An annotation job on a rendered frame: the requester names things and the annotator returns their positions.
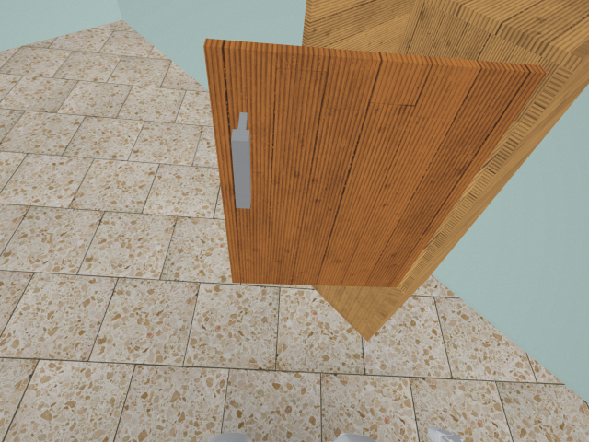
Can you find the cupboard door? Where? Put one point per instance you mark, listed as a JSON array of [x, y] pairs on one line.
[[356, 158]]

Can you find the handle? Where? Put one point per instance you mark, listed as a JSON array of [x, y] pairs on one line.
[[241, 162]]

